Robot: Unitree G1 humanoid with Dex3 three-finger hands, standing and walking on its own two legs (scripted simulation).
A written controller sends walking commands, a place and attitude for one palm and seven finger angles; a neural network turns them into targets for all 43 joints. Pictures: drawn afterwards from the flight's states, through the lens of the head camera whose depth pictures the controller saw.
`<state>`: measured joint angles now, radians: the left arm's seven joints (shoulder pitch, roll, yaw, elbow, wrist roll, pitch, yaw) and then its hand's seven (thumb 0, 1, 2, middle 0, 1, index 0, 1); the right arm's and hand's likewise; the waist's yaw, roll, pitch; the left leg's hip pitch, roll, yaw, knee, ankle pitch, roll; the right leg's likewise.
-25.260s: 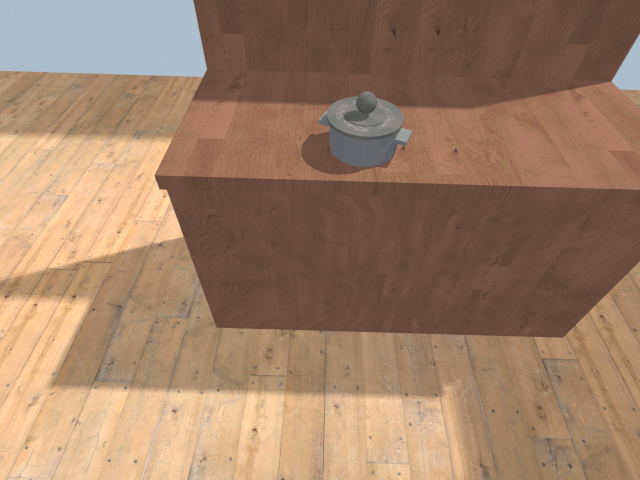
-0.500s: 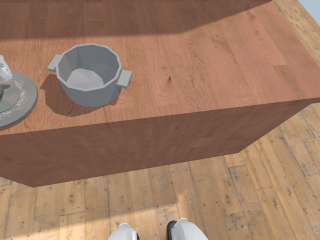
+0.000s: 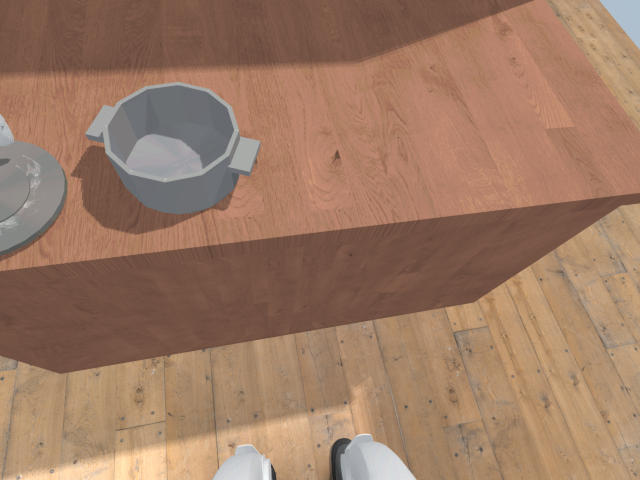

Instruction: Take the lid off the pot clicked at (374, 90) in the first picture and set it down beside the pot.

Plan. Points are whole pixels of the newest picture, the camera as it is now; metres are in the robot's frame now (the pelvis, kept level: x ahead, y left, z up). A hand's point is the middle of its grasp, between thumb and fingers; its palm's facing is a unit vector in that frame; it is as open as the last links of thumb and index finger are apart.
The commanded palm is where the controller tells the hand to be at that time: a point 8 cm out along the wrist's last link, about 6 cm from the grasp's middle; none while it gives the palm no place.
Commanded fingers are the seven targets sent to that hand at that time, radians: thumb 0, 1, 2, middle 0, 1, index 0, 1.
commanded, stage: raise the empty hand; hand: left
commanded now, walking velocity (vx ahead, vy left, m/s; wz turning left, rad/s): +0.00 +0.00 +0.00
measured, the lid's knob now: out of the picture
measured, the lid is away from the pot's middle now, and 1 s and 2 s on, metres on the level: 0.23 0.23 0.23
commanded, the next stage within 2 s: draw the hand back to the body in 1.20 s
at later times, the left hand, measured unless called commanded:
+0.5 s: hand out of the picture +0.46 +0.38 +0.11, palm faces -0.41 -0.16 -0.90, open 11.0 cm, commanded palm +0.50 +0.38 +0.18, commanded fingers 0.00 0.06 0.51 -0.30 -0.95 -0.30 -0.95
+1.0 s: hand out of the picture +0.46 +0.38 +0.17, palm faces -0.36 -0.17 -0.92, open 11.0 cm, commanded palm +0.49 +0.38 +0.23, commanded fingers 0.00 0.06 0.51 -0.30 -0.95 -0.30 -0.95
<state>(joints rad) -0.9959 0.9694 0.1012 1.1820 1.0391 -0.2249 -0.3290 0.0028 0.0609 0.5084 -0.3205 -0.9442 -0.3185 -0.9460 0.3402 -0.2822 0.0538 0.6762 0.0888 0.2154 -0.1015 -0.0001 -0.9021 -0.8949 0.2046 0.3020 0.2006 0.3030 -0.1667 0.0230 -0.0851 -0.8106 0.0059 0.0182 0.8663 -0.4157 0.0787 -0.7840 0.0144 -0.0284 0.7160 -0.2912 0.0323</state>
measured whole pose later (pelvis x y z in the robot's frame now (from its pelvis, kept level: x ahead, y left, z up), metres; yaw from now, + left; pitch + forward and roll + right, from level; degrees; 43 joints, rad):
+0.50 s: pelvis +0.01 +0.00 +0.01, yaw +0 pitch +19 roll -5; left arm -1.06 0.99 0.05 1.18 1.02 -0.18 -0.40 0.00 0.06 0.51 -0.32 -0.94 -0.32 -0.95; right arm 0.34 -0.28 0.06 0.68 0.11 0.21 -0.10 0.00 -0.90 -0.89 0.20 0.30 0.20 0.30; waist -0.15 0.03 -0.09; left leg -0.73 0.00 0.01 0.82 -0.41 0.08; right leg -0.70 0.01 -0.03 0.66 -0.28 0.03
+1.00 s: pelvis +0.01 +0.01 +0.02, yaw +1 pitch +15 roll -4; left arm -1.12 0.97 0.01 1.16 1.00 -0.11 -0.44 0.00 0.06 0.51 -0.32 -0.94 -0.32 -0.95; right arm 0.33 -0.28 0.06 0.68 0.12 0.21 -0.09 0.00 -0.90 -0.89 0.20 0.30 0.20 0.30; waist -0.13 0.03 -0.09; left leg -0.62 -0.01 0.02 0.73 -0.38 0.08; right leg -0.59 0.00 -0.02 0.58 -0.26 0.04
